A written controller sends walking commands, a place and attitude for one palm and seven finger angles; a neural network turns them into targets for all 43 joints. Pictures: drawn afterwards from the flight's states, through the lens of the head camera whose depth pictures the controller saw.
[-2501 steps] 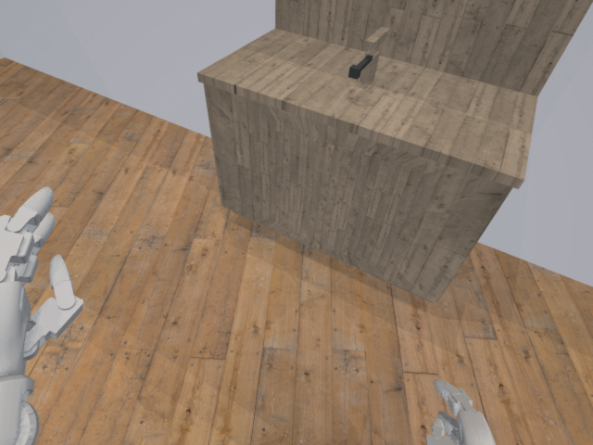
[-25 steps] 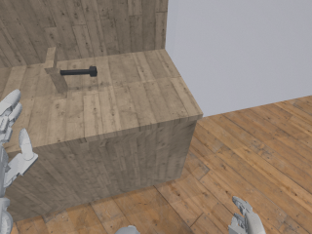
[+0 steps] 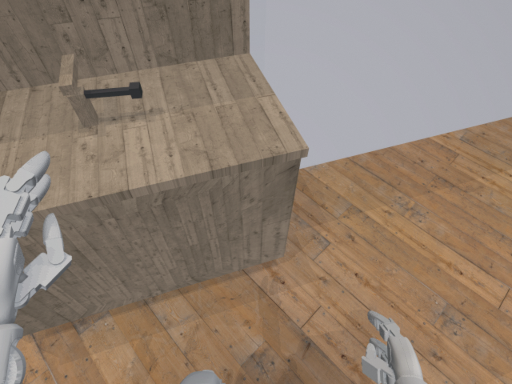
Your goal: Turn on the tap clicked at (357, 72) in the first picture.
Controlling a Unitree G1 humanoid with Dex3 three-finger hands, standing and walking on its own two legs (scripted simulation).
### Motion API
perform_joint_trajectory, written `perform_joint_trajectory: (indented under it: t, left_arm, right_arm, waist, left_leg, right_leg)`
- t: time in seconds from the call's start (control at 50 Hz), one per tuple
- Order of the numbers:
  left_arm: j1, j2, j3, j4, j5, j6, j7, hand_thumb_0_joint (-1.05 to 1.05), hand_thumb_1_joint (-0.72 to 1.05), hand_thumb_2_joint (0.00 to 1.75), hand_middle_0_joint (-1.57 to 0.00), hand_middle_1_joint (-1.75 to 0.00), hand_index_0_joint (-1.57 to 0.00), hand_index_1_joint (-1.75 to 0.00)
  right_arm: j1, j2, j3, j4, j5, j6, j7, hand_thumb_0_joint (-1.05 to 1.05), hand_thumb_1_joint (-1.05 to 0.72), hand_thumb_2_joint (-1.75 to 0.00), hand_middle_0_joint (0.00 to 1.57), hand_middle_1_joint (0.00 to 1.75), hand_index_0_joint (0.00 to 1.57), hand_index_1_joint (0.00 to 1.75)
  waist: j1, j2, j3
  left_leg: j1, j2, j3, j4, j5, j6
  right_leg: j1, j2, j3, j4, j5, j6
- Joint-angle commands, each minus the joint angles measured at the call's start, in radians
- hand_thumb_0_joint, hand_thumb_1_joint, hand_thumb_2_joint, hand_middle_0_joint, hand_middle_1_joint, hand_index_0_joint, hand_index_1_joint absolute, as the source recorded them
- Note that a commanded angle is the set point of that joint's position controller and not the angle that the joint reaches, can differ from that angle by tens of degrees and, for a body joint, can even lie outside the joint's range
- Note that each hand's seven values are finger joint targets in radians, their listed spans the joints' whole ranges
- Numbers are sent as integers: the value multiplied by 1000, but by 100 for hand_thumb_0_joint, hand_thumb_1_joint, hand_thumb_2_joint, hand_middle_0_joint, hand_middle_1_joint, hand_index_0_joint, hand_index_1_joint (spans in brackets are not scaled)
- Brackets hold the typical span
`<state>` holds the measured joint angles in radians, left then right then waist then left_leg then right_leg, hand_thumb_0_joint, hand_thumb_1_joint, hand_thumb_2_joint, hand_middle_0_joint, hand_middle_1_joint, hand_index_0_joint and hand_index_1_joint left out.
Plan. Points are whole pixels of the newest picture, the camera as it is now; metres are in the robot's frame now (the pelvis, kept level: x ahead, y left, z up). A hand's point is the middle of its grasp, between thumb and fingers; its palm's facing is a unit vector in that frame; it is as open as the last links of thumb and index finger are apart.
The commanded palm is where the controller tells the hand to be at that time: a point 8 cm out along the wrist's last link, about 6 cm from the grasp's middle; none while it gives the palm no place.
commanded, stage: stop stepping back and stand still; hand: left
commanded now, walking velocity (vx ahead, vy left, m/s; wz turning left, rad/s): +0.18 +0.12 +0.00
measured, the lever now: (135, 90) +0.74 +0.34 +0.02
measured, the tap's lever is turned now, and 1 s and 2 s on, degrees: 81 81 81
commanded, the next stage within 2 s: stand and check the lever's angle in 1.56 s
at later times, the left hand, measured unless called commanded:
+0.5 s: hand (16, 348) +0.14 +0.23 +0.16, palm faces +0.42 -0.85 -0.32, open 7.4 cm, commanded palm +0.07 +0.28 +0.17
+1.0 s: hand (42, 329) +0.15 +0.21 +0.16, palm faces +0.38 -0.83 -0.40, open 7.4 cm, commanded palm +0.09 +0.27 +0.17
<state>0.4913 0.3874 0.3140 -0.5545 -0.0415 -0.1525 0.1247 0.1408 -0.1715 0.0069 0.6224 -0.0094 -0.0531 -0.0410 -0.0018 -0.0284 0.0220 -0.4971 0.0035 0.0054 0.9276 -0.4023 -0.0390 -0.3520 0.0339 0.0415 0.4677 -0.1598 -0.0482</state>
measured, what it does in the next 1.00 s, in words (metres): steps on the spot: left foot, then right foot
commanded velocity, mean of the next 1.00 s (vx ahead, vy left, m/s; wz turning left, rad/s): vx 0.09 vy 0.03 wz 0.00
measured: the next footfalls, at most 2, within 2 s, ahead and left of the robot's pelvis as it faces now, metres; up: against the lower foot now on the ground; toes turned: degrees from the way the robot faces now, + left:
left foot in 0.14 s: +0.00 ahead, +0.11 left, +0.00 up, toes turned +4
right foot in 0.72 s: +0.00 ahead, -0.11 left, +0.00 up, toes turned +2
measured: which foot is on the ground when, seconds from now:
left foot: up 0.00-0.12, down 0.14-1.00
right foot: down 0.00-0.52, up 0.54-0.70, down 0.72-1.00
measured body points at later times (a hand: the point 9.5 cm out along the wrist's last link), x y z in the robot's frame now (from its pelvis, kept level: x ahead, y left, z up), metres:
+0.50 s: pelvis -0.07 +0.00 -0.01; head -0.09 -0.01 +0.44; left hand +0.11 +0.28 +0.17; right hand +0.09 -0.23 -0.10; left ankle -0.08 +0.12 -0.73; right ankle +0.02 -0.08 -0.74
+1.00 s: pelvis -0.05 -0.02 -0.01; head -0.03 -0.02 +0.44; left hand +0.12 +0.26 +0.19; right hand +0.13 -0.27 -0.09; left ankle -0.04 +0.10 -0.74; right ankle -0.04 -0.11 -0.74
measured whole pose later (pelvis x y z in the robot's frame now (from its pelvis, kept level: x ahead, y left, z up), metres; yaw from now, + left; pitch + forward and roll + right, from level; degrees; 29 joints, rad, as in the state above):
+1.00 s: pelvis -0.05 -0.02 -0.01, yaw +3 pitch -2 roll +0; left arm 0.50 0.38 0.32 -0.54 -0.06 -0.17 0.14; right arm 0.18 -0.24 -0.03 0.61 0.01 -0.09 -0.06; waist -0.02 0.01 0.07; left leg -0.24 0.03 0.00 0.53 -0.25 -0.01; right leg -0.22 0.04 -0.04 0.52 -0.27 -0.04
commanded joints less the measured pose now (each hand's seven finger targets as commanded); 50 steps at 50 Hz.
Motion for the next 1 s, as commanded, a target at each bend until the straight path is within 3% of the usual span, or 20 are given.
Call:
perform_joint_trajectory:
  t: [0.0, 0.08, 0.14, 0.2, 0.28, 0.34, 0.36, 0.46, 0.5, 0.52, 0.54, 0.56, 0.66, 0.68, 0.72, 0.74, 0.84, 0.88, 0.94, 0.98]
  left_arm:
    - [69, 178, 195, -138, -12, -38, 50, 0, 90, 90, -20, -30, -20, -30]
    - [-4, 173, 167, -199, -15, -39, 68, 0, 90, 90, -20, -30, -20, -30]
    - [-50, 170, 151, -242, -8, -49, 72, 0, 90, 90, -20, -30, -20, -30]
    - [-74, 139, 127, -180, 2, -43, 68, 0, 90, 90, -20, -30, -20, -30]
    - [-190, 103, 74, -53, 11, -36, 58, 0, 90, 90, -20, -30, -20, -30]
    - [-194, 124, 73, -20, 10, -23, 43, 0, 90, 90, -20, -30, -20, -30]
    - [-199, 127, 73, -22, 8, -25, 40, 0, 90, 90, -20, -30, -20, -30]
    - [-128, 171, 132, -128, -5, -41, 51, 0, 90, 90, -20, -30, -20, -30]
    - [-144, 155, 133, -199, 0, -54, 65, 0, 90, 90, -20, -30, -20, -30]
    - [-172, 178, 149, -214, 18, -47, 71, 0, 90, 90, -20, -30, -20, -30]
    - [-177, 201, 181, -189, 23, -45, 68, 0, 90, 90, -20, -30, -20, -30]
    - [-202, 207, 183, -202, 16, -49, 61, 0, 90, 90, -20, -30, -20, -30]
    - [-126, 76, 69, 17, 8, -9, 47, 0, 90, 90, -20, -30, -20, -30]
    - [-146, 79, 63, 22, 14, -14, 42, 0, 90, 90, -20, -30, -20, -30]
    - [-186, 111, 60, 4, 12, -19, 27, 0, 90, 90, -20, -30, -20, -30]
    - [-266, 138, 71, -60, 10, -36, 30, 0, 90, 90, -20, -30, -20, -30]
    - [-120, 181, 156, -176, -1, -75, 43, 0, 90, 90, -20, -30, -20, -30]
    - [-71, 187, 178, -222, -11, -83, 53, 0, 90, 90, -20, -30, -20, -30]
    - [-26, 170, 177, -218, -22, -81, 59, 0, 90, 90, -20, -30, -20, -30]
    - [28, 143, 169, -119, -23, -65, 53, 0, 90, 90, -20, -30, -20, -30]
  right_arm:
    - [-58, -108, -40, -188, 17, -29, -32, 0, -90, -90, 20, 30, 20, 30]
    - [-9, -159, -55, -185, 20, -51, -50, 0, -90, -90, 20, 30, 20, 30]
    - [-2, -195, -61, -199, 30, -83, -51, 0, -90, -90, 20, 30, 20, 30]
    - [3, -166, -55, -154, 22, -109, -47, 0, -90, -90, 20, 30, 20, 30]
    - [-26, -186, -58, -116, 17, -125, -39, 0, -90, -90, 20, 30, 20, 30]
    - [-23, -170, -77, -120, 18, -103, -33, 0, -90, -90, 20, 30, 20, 30]
    - [-35, -176, -77, -116, 18, -94, -29, 0, -90, -90, 20, 30, 20, 30]
    - [-36, -138, -32, -134, 5, -71, -31, 0, -90, -90, 20, 30, 20, 30]
    - [-30, -165, -26, -148, -1, -77, -32, 0, -90, -90, 20, 30, 20, 30]
    - [-32, -145, -34, -157, 1, -88, -29, 0, -90, -90, 20, 30, 20, 30]
    - [-23, -126, -45, -138, 0, -98, -26, 0, -90, -90, 20, 30, 20, 30]
    - [-22, -131, -45, -126, 1, -103, -21, 0, -90, -90, 20, 30, 20, 30]
    - [-30, -147, -29, -118, 23, -116, -24, 0, -90, -90, 20, 30, 20, 30]
    - [-22, -151, -34, -115, 19, -116, -23, 0, -90, -90, 20, 30, 20, 30]
    - [-30, -150, -50, -120, 18, -111, -17, 0, -90, -90, 20, 30, 20, 30]
    - [-49, -143, -45, -122, 18, -115, -13, 0, -90, -90, 20, 30, 20, 30]
    - [-61, -123, -43, -142, 17, -107, -15, 0, -90, -90, 20, 30, 20, 30]
    - [-54, -123, -45, -155, 14, -98, -18, 0, -90, -90, 20, 30, 20, 30]
    - [-61, -164, -72, -175, 25, -94, -21, 0, -90, -90, 20, 30, 20, 30]
    - [-37, -160, -73, -169, 33, -88, -23, 0, -90, -90, 20, 30, 20, 30]
  waist:
    - [8, -86, -231]
    - [-14, -25, -196]
    - [3, 250, -137]
    - [-11, 319, -35]
    - [-7, 56, 16]
    - [-1, -243, -20]
    - [-1, -183, -4]
    - [-27, 2, -75]
    - [-23, 348, -13]
    - [-21, 346, -6]
    - [-12, 221, -19]
    - [-11, 231, -35]
    - [2, 218, 44]
    - [4, 110, 29]
    - [-4, -234, -8]
    - [-4, -192, -29]
    - [13, -28, -111]
    - [7, 20, -149]
    - [20, 129, -131]
    - [8, 86, -94]
  left_leg:
    - [116, 11, 3, -159, -18, 33]
    - [301, 26, -8, -550, 57, 77]
    - [340, 235, -254, -652, 220, 158]
    - [193, 185, -182, -697, 85, 141]
    - [120, 110, -89, -501, 6, 112]
    - [92, -25, 32, -90, -98, 72]
    - [54, -10, 10, 9, -90, 66]
    - [378, 10, 19, -441, -46, 78]
    - [281, 263, -428, -789, -462, 192]
    - [143, 332, -476, -842, -465, 254]
    - [129, 297, -391, -791, -317, 252]
    - [148, 278, -352, -767, -312, 236]
    - [82, 161, -127, -617, -232, 134]
    - [78, 120, -81, -500, -143, 113]
    - [2, 6, 23, -92, -6, 59]
    - [-25, 16, 11, 1, -8, 47]
    - [170, 25, -4, -305, 79, 58]
    - [287, 12, 6, -470, 235, 57]
    - [333, 115, -115, -496, 362, 88]
    - [307, 97, -94, -465, 339, 79]
  right_leg:
    - [157, -264, 190, -119, 157, -67]
    - [131, -194, 162, -104, -114, -6]
    - [6, -28, -12, 152, -125, 65]
    - [14, -28, -46, 228, -179, 70]
    - [169, -43, -1, -71, -88, 42]
    - [56, -267, 411, -332, -630, -65]
    - [49, -299, 455, -353, -625, -85]
    - [-96, -184, 117, -133, -509, -40]
    - [-163, 16, -44, 279, -353, 43]
    - [-109, 31, -17, 545, -281, 52]
    - [-92, -1, 8, 614, -251, 54]
    - [-109, -9, -2, 614, -256, 59]
    - [152, -2, -107, 11, -205, 58]
    - [199, -22, -69, -109, -153, 45]
    - [191, -286, 384, -269, -109, -79]
    - [230, -352, 388, -247, 85, -112]
    - [249, -273, 166, -109, 220, -72]
    - [250, -228, 107, -60, 167, -27]
    - [169, -122, 68, -54, 37, 36]
    - [160, -108, 85, -82, 65, 34]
